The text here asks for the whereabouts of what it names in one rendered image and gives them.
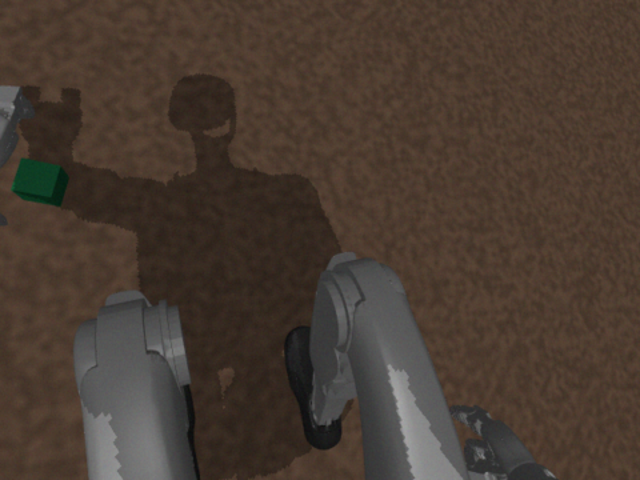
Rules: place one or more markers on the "left robot foot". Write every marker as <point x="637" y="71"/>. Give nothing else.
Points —
<point x="190" y="433"/>

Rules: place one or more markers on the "right robot hand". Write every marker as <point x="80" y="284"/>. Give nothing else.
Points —
<point x="500" y="450"/>

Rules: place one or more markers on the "right robot foot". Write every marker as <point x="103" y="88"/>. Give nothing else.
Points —
<point x="300" y="374"/>

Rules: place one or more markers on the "right robot arm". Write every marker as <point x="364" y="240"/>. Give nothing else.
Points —
<point x="531" y="471"/>

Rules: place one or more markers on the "cube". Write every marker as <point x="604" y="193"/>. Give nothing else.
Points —
<point x="40" y="182"/>

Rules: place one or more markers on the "left robot hand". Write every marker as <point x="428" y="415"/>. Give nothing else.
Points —
<point x="13" y="107"/>

